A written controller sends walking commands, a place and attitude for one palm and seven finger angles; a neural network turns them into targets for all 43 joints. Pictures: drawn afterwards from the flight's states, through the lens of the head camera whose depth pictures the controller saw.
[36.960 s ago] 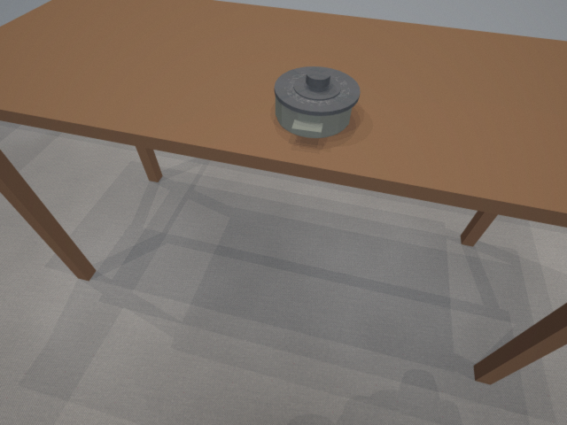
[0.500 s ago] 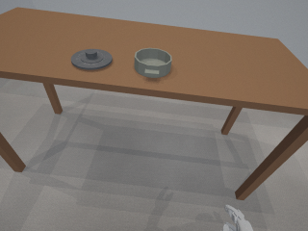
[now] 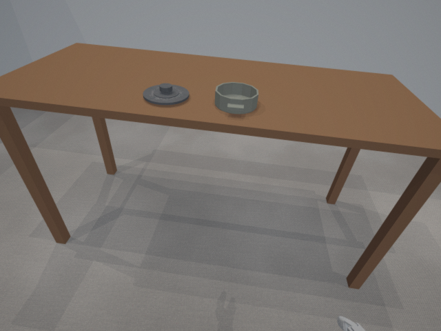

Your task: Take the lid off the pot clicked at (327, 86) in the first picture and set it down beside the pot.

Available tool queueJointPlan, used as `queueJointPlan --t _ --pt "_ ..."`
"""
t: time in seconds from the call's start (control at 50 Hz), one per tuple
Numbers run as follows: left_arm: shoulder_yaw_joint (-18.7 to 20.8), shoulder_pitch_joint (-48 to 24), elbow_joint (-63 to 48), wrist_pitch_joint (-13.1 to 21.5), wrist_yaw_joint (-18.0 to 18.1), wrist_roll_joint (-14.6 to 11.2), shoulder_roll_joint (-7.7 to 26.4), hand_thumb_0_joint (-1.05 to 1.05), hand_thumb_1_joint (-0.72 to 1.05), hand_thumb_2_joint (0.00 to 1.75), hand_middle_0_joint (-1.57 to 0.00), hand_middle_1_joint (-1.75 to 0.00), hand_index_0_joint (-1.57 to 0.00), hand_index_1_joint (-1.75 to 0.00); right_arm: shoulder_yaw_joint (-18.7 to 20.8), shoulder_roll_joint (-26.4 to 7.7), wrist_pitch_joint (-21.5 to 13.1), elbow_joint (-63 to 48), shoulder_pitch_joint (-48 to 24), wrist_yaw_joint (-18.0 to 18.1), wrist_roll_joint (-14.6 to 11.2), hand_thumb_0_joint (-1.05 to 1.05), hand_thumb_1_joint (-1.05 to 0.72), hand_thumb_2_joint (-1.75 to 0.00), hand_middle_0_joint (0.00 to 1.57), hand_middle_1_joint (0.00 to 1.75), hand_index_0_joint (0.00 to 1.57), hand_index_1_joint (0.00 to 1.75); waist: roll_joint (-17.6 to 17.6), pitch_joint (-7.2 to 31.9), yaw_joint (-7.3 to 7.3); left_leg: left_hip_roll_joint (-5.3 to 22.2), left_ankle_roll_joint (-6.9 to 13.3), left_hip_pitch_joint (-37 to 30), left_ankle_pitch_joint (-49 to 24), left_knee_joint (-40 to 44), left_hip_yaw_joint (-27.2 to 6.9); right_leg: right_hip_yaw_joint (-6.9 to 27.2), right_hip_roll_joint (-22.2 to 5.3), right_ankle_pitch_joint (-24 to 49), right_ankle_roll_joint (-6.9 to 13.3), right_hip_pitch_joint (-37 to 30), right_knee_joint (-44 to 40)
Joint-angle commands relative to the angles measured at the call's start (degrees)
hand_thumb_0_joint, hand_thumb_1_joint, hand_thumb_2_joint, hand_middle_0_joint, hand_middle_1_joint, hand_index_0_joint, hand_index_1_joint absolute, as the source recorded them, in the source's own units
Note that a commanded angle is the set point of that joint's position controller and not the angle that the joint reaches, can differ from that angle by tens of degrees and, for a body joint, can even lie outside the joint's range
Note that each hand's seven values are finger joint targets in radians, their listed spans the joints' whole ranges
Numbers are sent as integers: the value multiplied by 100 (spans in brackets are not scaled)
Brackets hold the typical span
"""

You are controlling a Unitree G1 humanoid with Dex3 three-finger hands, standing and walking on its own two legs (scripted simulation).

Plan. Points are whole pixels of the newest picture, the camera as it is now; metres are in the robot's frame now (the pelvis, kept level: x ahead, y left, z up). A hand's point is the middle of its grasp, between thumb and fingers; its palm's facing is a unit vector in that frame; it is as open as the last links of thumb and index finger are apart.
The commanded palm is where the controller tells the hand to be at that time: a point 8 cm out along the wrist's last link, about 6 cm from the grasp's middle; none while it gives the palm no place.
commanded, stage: stop stepping back and stand still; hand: left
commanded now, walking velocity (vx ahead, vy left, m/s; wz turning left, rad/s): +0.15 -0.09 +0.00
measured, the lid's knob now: (165, 87) +0.85 +0.28 +0.11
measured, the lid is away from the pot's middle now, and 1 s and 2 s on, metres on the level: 0.25 0.25 0.25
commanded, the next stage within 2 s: let the arm hang, fingers relaxed in 0.26 s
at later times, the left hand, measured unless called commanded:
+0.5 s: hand (76, 223) +0.26 +0.28 +0.10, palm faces +0.42 -0.79 -0.45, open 7.4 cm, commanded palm none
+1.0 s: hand out of the picture +0.03 +0.24 -0.18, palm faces +0.07 -0.96 -0.26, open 7.3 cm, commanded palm none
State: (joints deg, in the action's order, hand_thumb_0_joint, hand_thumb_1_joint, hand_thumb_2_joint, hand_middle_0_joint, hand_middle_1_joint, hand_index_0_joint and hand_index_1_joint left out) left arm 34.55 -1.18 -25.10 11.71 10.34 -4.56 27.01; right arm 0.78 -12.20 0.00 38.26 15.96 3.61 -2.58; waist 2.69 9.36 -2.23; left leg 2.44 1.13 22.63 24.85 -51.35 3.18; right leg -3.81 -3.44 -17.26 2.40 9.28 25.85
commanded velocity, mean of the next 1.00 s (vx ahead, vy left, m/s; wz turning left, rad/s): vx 0.02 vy -0.03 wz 0.00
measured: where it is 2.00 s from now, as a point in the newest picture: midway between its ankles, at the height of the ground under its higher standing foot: outside the picture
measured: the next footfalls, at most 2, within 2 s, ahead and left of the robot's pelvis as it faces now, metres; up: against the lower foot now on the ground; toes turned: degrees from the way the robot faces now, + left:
left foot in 0.06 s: +0.01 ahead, +0.16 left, +0.00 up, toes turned +4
right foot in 0.32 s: +0.06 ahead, -0.10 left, +0.00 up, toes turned -3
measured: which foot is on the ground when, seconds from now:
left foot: up 0.00-0.04, down 0.06-0.32, up 0.34-0.56, down 0.58-1.00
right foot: down 0.00-0.08, up 0.10-0.30, down 0.32-1.00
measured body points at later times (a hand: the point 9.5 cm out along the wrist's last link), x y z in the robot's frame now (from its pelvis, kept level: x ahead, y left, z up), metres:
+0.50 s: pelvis +0.02 +0.00 -0.02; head -0.01 -0.06 +0.43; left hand +0.23 +0.32 +0.12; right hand +0.17 -0.23 -0.15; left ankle +0.00 +0.14 -0.72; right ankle +0.02 -0.09 -0.74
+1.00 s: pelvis +0.06 +0.04 -0.01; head +0.10 +0.03 +0.44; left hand +0.03 +0.29 -0.16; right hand +0.05 -0.19 -0.17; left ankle +0.02 +0.16 -0.74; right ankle +0.02 -0.09 -0.74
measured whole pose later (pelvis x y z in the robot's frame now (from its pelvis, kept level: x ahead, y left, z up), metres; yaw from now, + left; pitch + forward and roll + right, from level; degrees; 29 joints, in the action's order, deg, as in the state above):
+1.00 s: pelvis +0.06 +0.04 -0.01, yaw +3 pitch +0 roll -1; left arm 1.5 14.7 67.8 -0.6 1.7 -0.1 11.2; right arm 1.9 -9.0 2.0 58.1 19.6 2.2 0.0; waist -2.6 -4.0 1.3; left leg 5.0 -1.4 10.6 19.5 -30.2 5.9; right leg -5.4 -2.2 -18.5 -1.2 8.1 26.6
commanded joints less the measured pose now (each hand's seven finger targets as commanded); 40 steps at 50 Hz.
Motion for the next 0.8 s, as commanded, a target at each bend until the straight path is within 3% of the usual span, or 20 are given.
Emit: queueJointPlan --t 0.0,0.04,0.06,0.08,0.1,0.12,0.2,0.26,0.28,0.3,0.32,0.34,0.36,0.38,0.4,0.44,0.5,0.58,0.68,0.78 --pt "-1515 -297 -1016 -130 -226 -3 182 0 90 90 -20 -30 -20 -30 142 -647 -531 -1353 -1063 95 -4 0 -90 -90 20 30 20 30 26 -1274 368 -13 322 -1064 228 2559 14 468 -642 -1482 411 1096 -469" --pt "-1074 275 -2392 37 -222 -120 503 0 90 90 -20 -30 -20 -30 183 -827 -584 -1711 -1086 5 -14 0 -90 -90 20 30 20 30 -1775 -1044 402 1598 1008 -2186 555 3765 -2826 -91 387 -947 -120 2575 1797" --pt "-531 468 -3037 183 -224 -113 1066 0 90 90 -20 -30 -20 -30 197 -707 -608 -1807 -1114 -74 48 0 -90 -90 20 30 20 30 -1360 -798 420 1878 1190 -2086 188 3903 -3235 221 514 -1175 -127 2832 2708" --pt "229 819 -3835 299 -221 -61 1709 0 90 90 -20 -30 -20 -30 384 -823 -587 -1776 -1188 -175 85 0 -90 -90 20 30 20 30 -810 -194 287 1679 1007 -2015 -1076 3694 -2369 162 573 -1018 -170 2448 3401" --pt "399 1477 -3865 406 -212 -257 1551 0 90 90 -20 -30 -20 -30 285 -510 -656 -1683 -1173 -227 76 0 -90 -90 20 30 20 30 -1114 -295 343 1716 1041 -1578 -557 3859 -2965 417 397 -1078 -170 2710 3491" --pt "857 1809 -4557 487 -176 -273 2138 0 90 90 -20 -30 -20 -30 278 -574 -677 -1739 -1115 -250 108 0 -90 -90 20 30 20 30 -1475 -285 288 1864 1114 -1424 -483 4014 -2999 625 245 -937 -181 2777 3707" --pt "980 2528 -4553 446 31 -213 1908 0 90 90 -20 -30 -20 -30 85 -313 -629 -1343 -1182 -252 62 0 -90 -90 20 30 20 30 -2734 -328 176 1468 526 -920 -1554 3486 -829 187 162 -401 -179 1367 1468" --pt "974 1890 -2823 263 166 -121 1689 0 90 90 -20 -30 -20 -30 208 -433 -545 -1200 -938 -162 47 0 -90 -90 20 30 20 30 -1583 -67 240 911 234 -198 -653 2501 -219 -95 534 -8 -176 -651 68" --pt "885 1386 -1957 207 194 -54 1675 0 90 90 -20 -30 -20 -30 279 -466 -519 -1169 -900 -152 8 0 -90 -90 20 30 20 30 -505 9 291 487 101 219 -204 1517 50 915 20 -29 105 -1092 -380" --pt "887 974 -1280 126 205 -43 1830 0 90 90 -20 -30 -20 -30 366 -551 -467 -1150 -922 -135 -45 0 -90 -90 20 30 20 30 892 0 371 -89 -70 799 296 317 76 3034 -1088 139 632 -1107 -993" --pt "572 867 -972 96 161 -79 1543 0 90 90 -20 -30 -20 -30 344 -536 -425 -1052 -909 -134 -60 0 -90 -90 20 30 20 30 978 -300 381 -132 -46 1022 648 -435 -368 3518 -1631 1101 890 -1052 -1239" --pt "-2451 2534 3084 -776 -839 453 -536 0 90 90 -20 -30 -20 -30 305 -1138 -810 -505 -765 -371 -81 0 -90 -90 20 30 20 30 584 -435 460 853 -168 1491 1318 -960 -529 1510 -2573 2643 807 -315 -149" --pt "-2626 2347 3045 -1238 -950 618 -774 0 90 90 -20 -30 -20 -30 390 -926 -695 -246 -489 -441 38 0 -90 -90 20 30 20 30 500 -278 554 571 -243 822 1063 -732 -516 1671 -1872 1672 880 697 -156" --pt "-2667 1999 3061 -1371 -950 604 -900 0 90 90 -20 -30 -20 -30 374 -900 -534 -75 -230 -435 60 0 -90 -90 20 30 20 30 778 -521 685 439 -207 519 711 -507 -321 1026 -1476 778 774 1171 -120" --pt "-2646 1903 3194 -1339 -961 537 -906 0 90 90 -20 -30 -20 -30 210 -787 -254 -117 -4 -449 25 0 -90 -90 20 30 20 30 1073 -604 538 349 -139 487 523 -99 14 494 -1220 328 667 1124 -16" --pt "-2753 1652 3739 -1300 -989 572 -835 0 90 90 -20 -30 -20 -30 177 -614 -16 -179 -64 -494 148 0 -90 -90 20 30 20 30 1813 -975 467 52 -45 350 338 556 216 204 -924 637 462 1161 114" --pt "-2875 1396 4928 -1300 -962 580 -680 0 90 90 -20 -30 -20 -30 230 -695 135 -177 -35 -451 373 0 -90 -90 20 30 20 30 2018 -1420 473 -63 83 53 -283 1102 121 638 -883 778 273 1125 -39" --pt "-3026 1243 6220 -1245 -987 563 -609 0 90 90 -20 -30 -20 -30 231 -856 68 169 63 -352 459 0 -90 -90 20 30 20 30 47 -1289 461 443 222 -504 -1739 1966 -508 484 -296 477 -91 986 283" --pt "-2927 1862 7648 -1094 -949 495 -902 0 90 90 -20 -30 -20 -30 239 -466 6 825 296 -189 408 0 -90 -90 20 30 20 30 -2103 -512 335 510 32 -1056 -2860 1927 -132 356 -265 1850 46 11 380" --pt "-3122 1710 8372 -1080 -916 453 -897 0 90 90 -20 -30 -20 -30 249 -397 88 1244 712 -125 293 0 -90 -90 20 30 20 30 -1167 -330 427 570 11 -1386 -3145 1899 -24 184 -247 2386 23 -271 91"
